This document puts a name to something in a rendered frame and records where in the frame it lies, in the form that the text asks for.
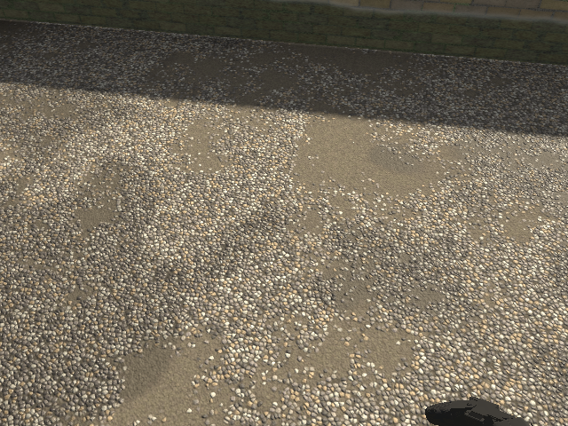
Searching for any robot right hand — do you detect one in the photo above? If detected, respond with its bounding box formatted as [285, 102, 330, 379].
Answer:
[425, 397, 533, 426]

